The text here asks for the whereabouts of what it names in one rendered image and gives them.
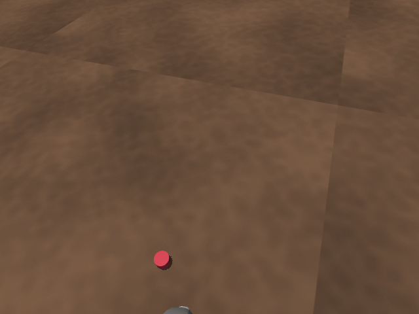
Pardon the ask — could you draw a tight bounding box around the tin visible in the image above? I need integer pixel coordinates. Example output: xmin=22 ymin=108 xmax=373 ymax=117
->
xmin=154 ymin=251 xmax=171 ymax=269

